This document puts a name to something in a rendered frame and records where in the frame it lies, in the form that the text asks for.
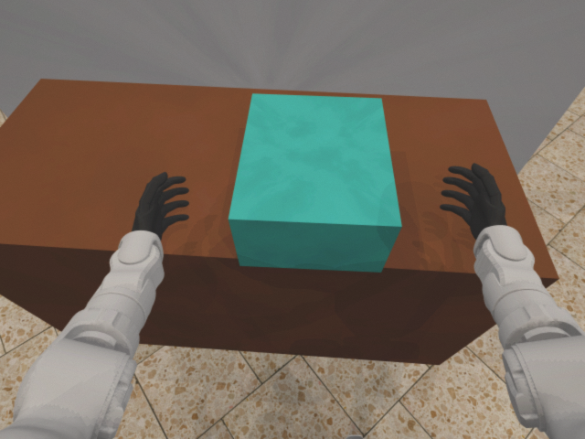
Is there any left robot upper arm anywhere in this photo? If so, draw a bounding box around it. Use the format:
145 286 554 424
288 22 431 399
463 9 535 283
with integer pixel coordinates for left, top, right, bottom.
0 338 137 439

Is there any left robot hand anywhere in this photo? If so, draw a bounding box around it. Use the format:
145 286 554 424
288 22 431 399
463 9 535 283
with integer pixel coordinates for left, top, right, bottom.
132 172 189 240

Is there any left robot forearm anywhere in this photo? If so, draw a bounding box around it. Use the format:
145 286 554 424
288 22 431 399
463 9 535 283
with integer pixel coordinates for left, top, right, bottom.
13 230 165 422

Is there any right robot hand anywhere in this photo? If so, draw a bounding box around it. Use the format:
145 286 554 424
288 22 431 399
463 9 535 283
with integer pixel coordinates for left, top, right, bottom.
440 163 507 239

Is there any right robot forearm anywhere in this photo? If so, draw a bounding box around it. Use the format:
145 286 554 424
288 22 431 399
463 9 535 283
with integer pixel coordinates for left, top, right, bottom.
473 225 585 350

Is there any carton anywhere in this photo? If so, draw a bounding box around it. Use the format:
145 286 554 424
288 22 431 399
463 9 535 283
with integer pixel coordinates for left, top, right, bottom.
229 93 402 273

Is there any right robot upper arm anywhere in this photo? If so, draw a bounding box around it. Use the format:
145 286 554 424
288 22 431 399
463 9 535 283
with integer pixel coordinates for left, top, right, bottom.
502 335 585 439

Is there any pedestal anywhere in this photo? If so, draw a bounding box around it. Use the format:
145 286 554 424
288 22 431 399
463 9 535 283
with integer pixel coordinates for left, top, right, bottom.
0 79 559 365

